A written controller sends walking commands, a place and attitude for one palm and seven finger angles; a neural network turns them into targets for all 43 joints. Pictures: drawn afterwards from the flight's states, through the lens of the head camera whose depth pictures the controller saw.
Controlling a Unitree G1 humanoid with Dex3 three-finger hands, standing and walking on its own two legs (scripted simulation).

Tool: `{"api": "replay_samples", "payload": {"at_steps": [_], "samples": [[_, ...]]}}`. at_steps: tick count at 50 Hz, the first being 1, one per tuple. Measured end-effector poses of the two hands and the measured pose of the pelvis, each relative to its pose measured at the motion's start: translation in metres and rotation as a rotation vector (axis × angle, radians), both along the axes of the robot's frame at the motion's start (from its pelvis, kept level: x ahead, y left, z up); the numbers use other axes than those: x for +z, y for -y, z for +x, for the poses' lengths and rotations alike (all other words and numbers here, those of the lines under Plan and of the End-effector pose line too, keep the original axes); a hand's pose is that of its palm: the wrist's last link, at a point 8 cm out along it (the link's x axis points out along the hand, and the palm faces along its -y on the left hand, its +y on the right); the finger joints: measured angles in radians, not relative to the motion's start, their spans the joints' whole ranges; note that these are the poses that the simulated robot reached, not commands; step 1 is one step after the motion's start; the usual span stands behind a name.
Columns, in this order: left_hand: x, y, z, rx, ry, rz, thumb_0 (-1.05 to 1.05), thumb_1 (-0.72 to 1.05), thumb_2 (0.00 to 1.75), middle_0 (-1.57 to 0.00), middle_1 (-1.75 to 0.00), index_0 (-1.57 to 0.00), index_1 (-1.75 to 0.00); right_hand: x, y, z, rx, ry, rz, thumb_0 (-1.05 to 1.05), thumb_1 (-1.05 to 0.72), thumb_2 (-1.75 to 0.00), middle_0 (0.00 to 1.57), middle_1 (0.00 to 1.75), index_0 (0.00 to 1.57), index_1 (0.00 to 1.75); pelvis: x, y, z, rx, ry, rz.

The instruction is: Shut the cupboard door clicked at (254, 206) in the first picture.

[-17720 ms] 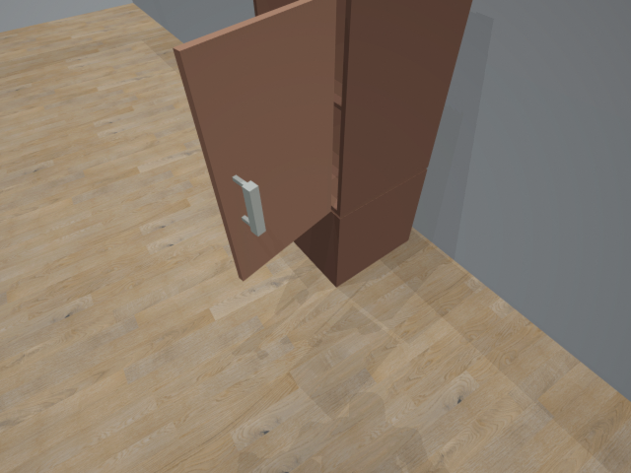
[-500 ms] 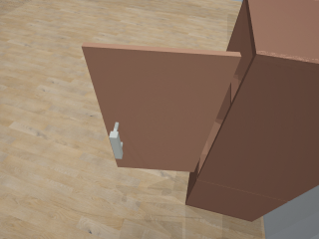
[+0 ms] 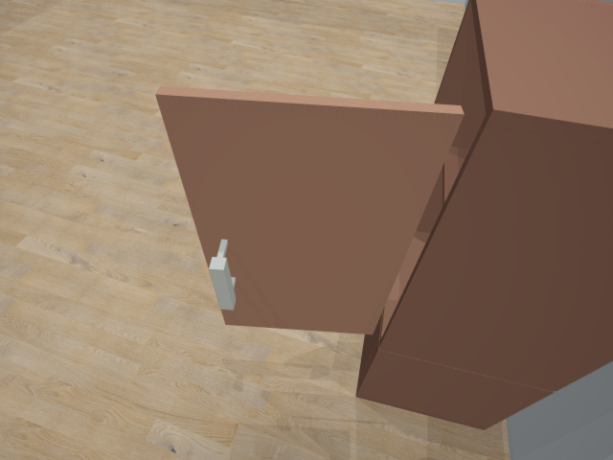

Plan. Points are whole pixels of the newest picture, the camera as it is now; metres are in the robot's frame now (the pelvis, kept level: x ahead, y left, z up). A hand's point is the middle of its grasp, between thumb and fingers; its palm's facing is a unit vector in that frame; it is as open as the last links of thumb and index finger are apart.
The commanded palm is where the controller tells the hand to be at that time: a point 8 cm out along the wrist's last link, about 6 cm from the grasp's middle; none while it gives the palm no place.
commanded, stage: look again from close up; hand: left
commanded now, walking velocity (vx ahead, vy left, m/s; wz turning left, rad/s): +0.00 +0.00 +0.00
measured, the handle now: (226, 275) +0.41 +0.17 -0.08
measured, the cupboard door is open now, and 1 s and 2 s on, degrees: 100 100 100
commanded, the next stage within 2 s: raise the hand and make a fist in 0.32 s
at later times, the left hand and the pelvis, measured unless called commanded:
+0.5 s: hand out of the picture +0.05 +0.18 -0.14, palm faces +0.15 -0.97 -0.20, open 7.4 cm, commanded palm +0.09 +0.21 -0.08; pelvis -0.01 -0.01 +0.00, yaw +0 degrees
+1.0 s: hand out of the picture +0.09 +0.16 -0.07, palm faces +0.11 -0.99 -0.07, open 5.4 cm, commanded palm +0.10 +0.21 -0.08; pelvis -0.09 -0.05 -0.14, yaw +3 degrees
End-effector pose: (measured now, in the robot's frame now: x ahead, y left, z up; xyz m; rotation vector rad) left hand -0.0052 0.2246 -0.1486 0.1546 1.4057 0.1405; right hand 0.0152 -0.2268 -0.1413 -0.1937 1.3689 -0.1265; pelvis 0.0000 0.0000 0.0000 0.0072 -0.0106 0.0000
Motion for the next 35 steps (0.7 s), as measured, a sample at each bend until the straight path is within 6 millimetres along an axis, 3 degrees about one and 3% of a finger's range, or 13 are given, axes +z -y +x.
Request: {"api": "replay_samples", "payload": {"at_steps": [22,24,29,31,33,35], "samples": [[0.001,0.011,-0.017,0.005,-0.022,-0.006,0.0,0.9,0.9,-0.2,-0.3,-0.2,-0.3,-0.001,0.001,-0.019,-0.012,-0.034,0.015,0.01,-0.92,-0.9,0.2,0.3,0.2,0.3,0.001,0.006,-0.006,0.002,-0.001,-0.004],[0.017,0.004,0.012,0.079,0.161,0.011,0.01,0.9,0.9,-0.2,-0.3,-0.2,-0.3,0.004,0.006,-0.013,-0.012,0.074,-0.017,0.02,-0.92,-0.9,0.2,0.3,0.2,0.3,-0.001,0.007,-0.011,0.003,-0.002,-0.001],[0.108,0.002,0.126,0.046,0.849,0.066,0.02,0.91,0.9,-0.22,-0.33,-0.22,-0.33,0.015,0.024,0.024,0.023,0.409,-0.021,0.02,-0.92,-0.9,0.2,0.3,0.2,0.3,-0.01,0.013,-0.021,0.039,-0.029,0.012],[0.133,0.007,0.161,0.004,1.071,0.05,0.02,0.91,0.9,-0.24,-0.35,-0.24,-0.35,0.015,0.033,0.042,0.048,0.511,-0.018,0.02,-0.91,-0.9,0.2,0.3,0.2,0.3,-0.018,0.016,-0.031,0.047,-0.063,0.006],[0.144,0.015,0.181,-0.035,1.25,-0.006,0.01,0.91,0.9,-0.26,-0.38,-0.27,-0.38,0.017,0.042,0.06,0.07,0.598,-0.024,0.02,-0.91,-0.9,0.2,0.3,0.2,0.3,-0.029,0.022,-0.042,0.036,-0.113,0.005],[0.141,0.023,0.181,-0.085,1.388,-0.082,0.01,0.91,0.9,-0.29,-0.41,-0.29,-0.41,0.02,0.051,0.076,0.094,0.671,-0.036,0.02,-0.91,-0.9,0.2,0.3,0.2,0.3,-0.044,0.031,-0.051,0.019,-0.162,0.013]]}}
